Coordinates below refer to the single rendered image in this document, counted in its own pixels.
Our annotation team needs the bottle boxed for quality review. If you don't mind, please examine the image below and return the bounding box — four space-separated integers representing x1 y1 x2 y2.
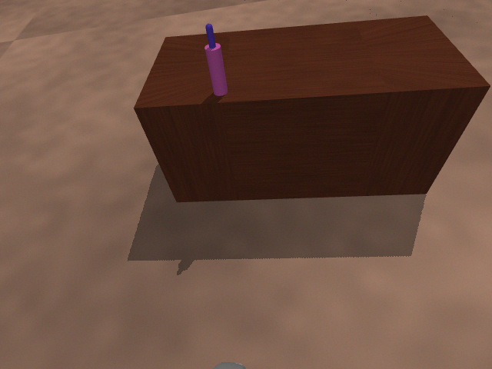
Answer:
204 24 228 96

